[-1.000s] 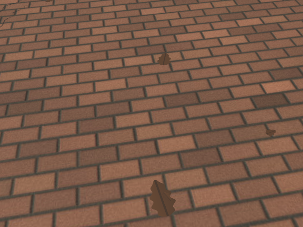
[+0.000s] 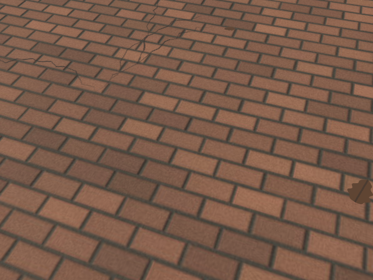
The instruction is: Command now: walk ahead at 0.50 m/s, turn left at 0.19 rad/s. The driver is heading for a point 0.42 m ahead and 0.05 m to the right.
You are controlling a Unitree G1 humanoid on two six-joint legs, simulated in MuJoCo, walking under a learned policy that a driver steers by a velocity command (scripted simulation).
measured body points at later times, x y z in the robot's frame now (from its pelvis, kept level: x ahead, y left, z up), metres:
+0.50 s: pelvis +0.26 +0.06 +0.00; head +0.29 +0.08 +0.45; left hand +0.34 +0.34 -0.13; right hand +0.39 -0.20 -0.09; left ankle +0.29 +0.15 -0.74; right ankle +0.23 -0.10 -0.66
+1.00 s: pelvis +0.38 +0.03 -0.01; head +0.40 +0.03 +0.44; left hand +0.55 +0.27 -0.12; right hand +0.44 -0.23 -0.15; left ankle +0.32 +0.16 -0.74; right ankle +0.44 -0.07 -0.74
